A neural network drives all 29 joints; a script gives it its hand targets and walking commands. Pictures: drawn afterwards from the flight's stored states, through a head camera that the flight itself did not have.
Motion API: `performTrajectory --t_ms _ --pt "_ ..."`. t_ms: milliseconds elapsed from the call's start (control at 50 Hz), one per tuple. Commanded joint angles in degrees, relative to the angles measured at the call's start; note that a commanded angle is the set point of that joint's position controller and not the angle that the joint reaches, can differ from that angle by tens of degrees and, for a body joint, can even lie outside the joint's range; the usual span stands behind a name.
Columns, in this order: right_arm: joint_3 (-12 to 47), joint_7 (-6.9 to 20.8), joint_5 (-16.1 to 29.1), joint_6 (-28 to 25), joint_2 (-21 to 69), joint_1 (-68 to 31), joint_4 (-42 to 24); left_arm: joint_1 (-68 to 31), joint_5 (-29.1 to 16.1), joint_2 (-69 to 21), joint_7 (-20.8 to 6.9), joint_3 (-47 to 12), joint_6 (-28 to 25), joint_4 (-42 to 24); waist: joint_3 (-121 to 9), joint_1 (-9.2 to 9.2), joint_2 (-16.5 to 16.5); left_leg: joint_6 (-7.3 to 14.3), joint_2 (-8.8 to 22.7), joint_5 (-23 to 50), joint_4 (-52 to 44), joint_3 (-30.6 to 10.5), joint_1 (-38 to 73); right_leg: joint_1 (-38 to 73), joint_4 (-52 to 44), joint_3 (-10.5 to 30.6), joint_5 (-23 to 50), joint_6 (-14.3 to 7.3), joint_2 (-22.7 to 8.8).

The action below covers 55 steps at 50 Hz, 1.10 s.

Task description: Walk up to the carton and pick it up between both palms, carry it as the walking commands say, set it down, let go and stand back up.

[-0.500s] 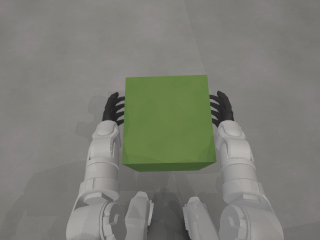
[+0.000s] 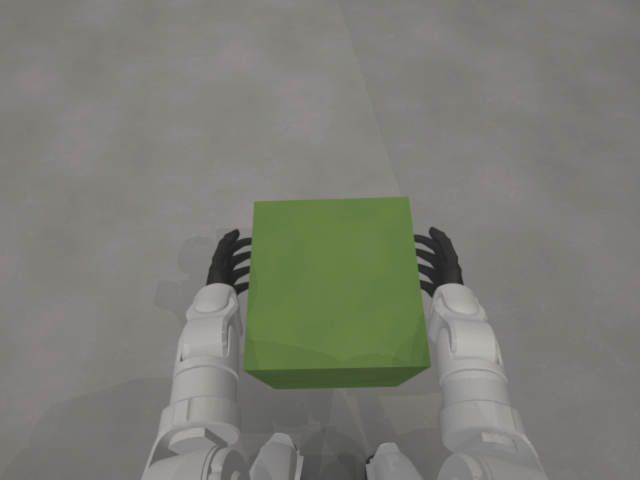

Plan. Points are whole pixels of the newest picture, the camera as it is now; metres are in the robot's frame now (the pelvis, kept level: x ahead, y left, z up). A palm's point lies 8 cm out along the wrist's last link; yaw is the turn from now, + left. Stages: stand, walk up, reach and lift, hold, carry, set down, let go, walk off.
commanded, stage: reach and lift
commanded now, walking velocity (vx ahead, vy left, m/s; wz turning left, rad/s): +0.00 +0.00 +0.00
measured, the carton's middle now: (333, 304) +0.36 +0.02 -0.10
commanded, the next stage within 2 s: none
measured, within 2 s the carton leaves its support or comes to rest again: neither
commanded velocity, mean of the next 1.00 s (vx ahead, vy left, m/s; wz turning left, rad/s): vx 0.00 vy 0.00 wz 0.00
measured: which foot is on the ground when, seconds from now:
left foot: down 0.00-1.00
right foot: down 0.00-1.00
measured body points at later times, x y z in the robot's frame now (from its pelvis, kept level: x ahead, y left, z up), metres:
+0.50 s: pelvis +0.02 +0.00 +0.05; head +0.08 +0.01 +0.49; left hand +0.35 +0.17 +0.03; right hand +0.37 -0.13 +0.03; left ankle +0.05 +0.14 -0.68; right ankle +0.03 -0.13 -0.68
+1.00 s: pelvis +0.02 +0.00 +0.06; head +0.00 +0.00 +0.51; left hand +0.33 +0.16 +0.09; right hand +0.35 -0.13 +0.10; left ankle +0.05 +0.14 -0.68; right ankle +0.03 -0.13 -0.68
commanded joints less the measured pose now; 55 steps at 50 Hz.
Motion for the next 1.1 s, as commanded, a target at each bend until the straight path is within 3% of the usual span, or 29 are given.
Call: performTrajectory --t_ms 0,340,800,960,1080 --pt "33.5 14.7 7.5 0.7 56.7 -26.5 5.9 -28.9 -8.6 -55.7 -15.2 -33.9 -0.8 3.2 -31.6 0.65 0.8 1.7 -4.0 16.6 -6.0 7.5 25.7 17.6 -8.4 -7.0 15.4 -0.7 3.3" --pt "35.9 15.5 7.2 3.0 55.4 -19.7 2.1 -22.6 -8.8 -55.3 -14.9 -36.6 1.6 -1.2 -23.6 0.14 0.8 1.5 -3.5 19.4 -16.9 6.7 37.9 31.3 -19.3 -6.2 18.8 -0.5 2.3" --pt "37.4 16.6 9.7 11.6 54.0 -14.8 -4.3 -17.1 -10.2 -56.2 -13.9 -38.6 10.6 -7.4 -9.9 -0.11 1.6 1.0 -2.9 21.0 -28.6 5.4 53.8 47.6 -30.3 -5.8 20.2 -0.7 2.0" --pt "39.3 16.1 11.6 15.9 54.5 -14.4 -8.6 -16.9 -12.1 -55.1 -14.2 -40.2 14.9 -11.6 -5.5 0.06 1.1 1.4 -3.0 19.6 -30.8 5.2 57.7 51.1 -32.8 -5.4 19.3 -0.5 1.7" --pt "39.0 15.9 12.4 19.1 53.8 -15.5 -9.8 -18.3 -13.0 -53.8 -14.3 -39.8 18.1 -13.2 -1.0 0.28 1.0 1.6 -3.0 14.6 -32.2 5.6 58.6 51.6 -34.8 -5.4 14.2 -0.7 1.4"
